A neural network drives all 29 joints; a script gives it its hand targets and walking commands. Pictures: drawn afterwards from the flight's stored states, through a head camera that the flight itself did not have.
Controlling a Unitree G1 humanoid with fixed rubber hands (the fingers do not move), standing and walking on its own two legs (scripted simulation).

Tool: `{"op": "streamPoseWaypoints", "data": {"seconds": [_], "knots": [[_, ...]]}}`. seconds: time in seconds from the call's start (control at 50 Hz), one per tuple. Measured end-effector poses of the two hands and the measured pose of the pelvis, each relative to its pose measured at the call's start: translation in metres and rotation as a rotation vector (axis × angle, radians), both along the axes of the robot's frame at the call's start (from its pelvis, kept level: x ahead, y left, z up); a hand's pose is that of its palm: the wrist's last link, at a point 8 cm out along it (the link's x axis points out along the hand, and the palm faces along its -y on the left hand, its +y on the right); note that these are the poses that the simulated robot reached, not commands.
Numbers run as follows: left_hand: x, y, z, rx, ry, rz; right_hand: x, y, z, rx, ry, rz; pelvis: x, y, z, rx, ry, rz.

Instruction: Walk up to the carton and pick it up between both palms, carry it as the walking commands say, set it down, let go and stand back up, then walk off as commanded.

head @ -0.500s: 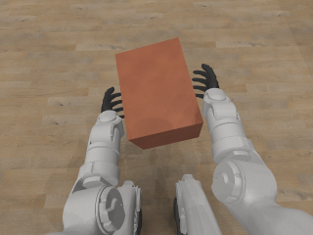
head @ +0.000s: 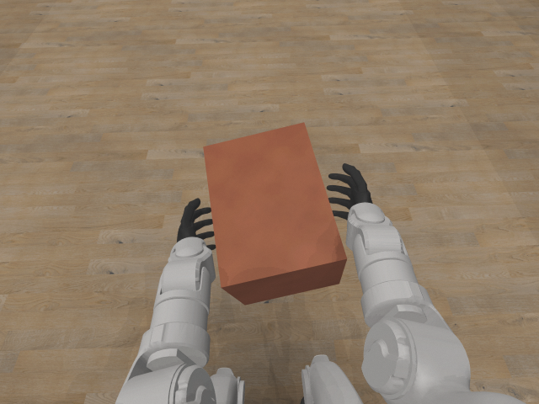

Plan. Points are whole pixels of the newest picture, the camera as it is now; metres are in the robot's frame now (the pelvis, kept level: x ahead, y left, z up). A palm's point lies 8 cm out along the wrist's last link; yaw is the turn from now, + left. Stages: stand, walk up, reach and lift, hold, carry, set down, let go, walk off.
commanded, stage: reach and lift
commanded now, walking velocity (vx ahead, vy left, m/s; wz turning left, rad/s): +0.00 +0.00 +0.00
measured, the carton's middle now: (273, 217) +0.46 -0.02 -0.06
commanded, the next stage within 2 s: none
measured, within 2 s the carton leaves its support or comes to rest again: neither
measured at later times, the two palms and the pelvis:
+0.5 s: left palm (175, 235) +0.35 +0.12 +0.07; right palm (368, 195) +0.39 -0.14 +0.10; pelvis +0.02 +0.00 +0.06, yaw +0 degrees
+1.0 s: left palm (161, 233) +0.33 +0.13 +0.12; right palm (385, 191) +0.36 -0.14 +0.15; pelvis +0.01 +0.00 +0.08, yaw +0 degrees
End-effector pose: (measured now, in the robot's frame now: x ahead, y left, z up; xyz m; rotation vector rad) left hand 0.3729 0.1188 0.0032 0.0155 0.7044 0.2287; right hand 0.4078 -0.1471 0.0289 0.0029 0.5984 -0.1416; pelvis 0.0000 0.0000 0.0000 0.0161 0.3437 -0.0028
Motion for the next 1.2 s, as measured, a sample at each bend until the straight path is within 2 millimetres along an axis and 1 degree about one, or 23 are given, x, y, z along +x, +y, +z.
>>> {"op": "streamPoseWaypoints", "data": {"seconds": [0.1, 0.22, 0.26, 0.34, 0.48, 0.54, 0.64, 0.78, 0.9, 0.98, 1.14, 1.2], "knots": [[-0.007, -0.001, 0.012, -0.006, 0.029, -0.003, -0.004, -0.001, 0.015, -0.007, 0.027, 0.009, 0.004, 0.0, 0.013, -0.001, -0.038, -0.001], [-0.013, 0.001, 0.015, -0.014, 0.078, 0.0, -0.009, 0.001, 0.015, -0.009, 0.076, 0.012, 0.007, 0.0, 0.031, -0.003, -0.072, -0.001], [-0.015, 0.002, 0.019, -0.026, 0.083, 0.011, -0.012, 0.002, 0.019, -0.016, 0.079, 0.013, 0.01, 0.001, 0.038, -0.004, -0.076, -0.001], [-0.017, 0.003, 0.034, -0.042, 0.056, 0.024, -0.014, 0.004, 0.037, -0.024, 0.049, 0.013, 0.015, 0.002, 0.05, -0.006, -0.1, -0.002], [-0.018, 0.006, 0.063, -0.04, 0.018, 0.023, -0.018, 0.006, 0.064, -0.02, 0.013, 0.013, 0.016, 0.003, 0.063, -0.01, -0.15, -0.002], [-0.021, 0.007, 0.07, -0.025, 0.012, 0.007, -0.022, 0.006, 0.071, -0.015, 0.009, 0.018, 0.014, 0.004, 0.067, -0.01, -0.169, -0.003], [-0.03, 0.009, 0.075, -0.026, 0.04, 0.0, -0.034, 0.006, 0.073, -0.005, 0.041, 0.023, 0.011, 0.004, 0.073, -0.011, -0.201, -0.003], [-0.035, 0.008, 0.096, -0.036, 0.002, 0.0, -0.041, 0.004, 0.096, -0.013, 0.003, 0.024, 0.008, 0.004, 0.079, -0.012, -0.256, -0.004], [-0.042, 0.009, 0.105, -0.028, 0.015, -0.002, -0.049, 0.005, 0.105, -0.009, 0.017, 0.027, 0.007, 0.004, 0.081, -0.012, -0.306, -0.004], [-0.044, 0.008, 0.113, -0.043, 0.003, -0.001, -0.05, 0.005, 0.116, -0.018, 0.002, 0.025, 0.006, 0.004, 0.083, -0.012, -0.336, -0.005], [-0.043, 0.009, 0.127, -0.038, 0.008, -0.008, -0.053, 0.006, 0.131, -0.039, 0.006, 0.025, 0.009, 0.004, 0.086, -0.013, -0.371, -0.005], [-0.041, 0.009, 0.137, -0.021, 0.006, -0.021, -0.051, 0.008, 0.139, -0.072, 0.004, 0.016, 0.011, 0.004, 0.088, -0.013, -0.383, -0.005]]}}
